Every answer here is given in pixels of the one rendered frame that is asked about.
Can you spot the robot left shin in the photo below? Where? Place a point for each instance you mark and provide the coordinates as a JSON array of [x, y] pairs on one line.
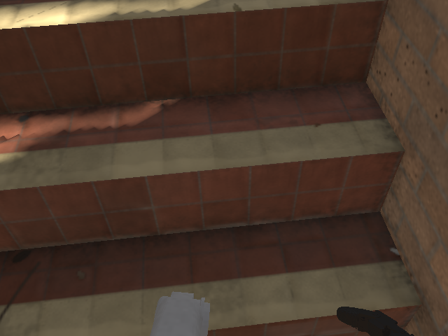
[[158, 303]]

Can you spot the left robot thigh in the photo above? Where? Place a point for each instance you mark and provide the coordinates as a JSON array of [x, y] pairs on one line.
[[181, 315]]

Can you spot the robot right hand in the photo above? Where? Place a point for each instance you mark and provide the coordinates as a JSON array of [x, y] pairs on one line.
[[375, 323]]

